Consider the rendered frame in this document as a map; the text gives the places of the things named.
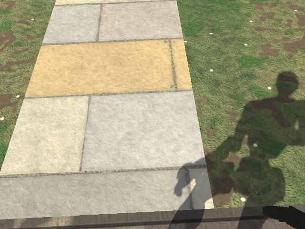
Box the robot right hand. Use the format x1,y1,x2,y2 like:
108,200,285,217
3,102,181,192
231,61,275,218
262,206,305,229

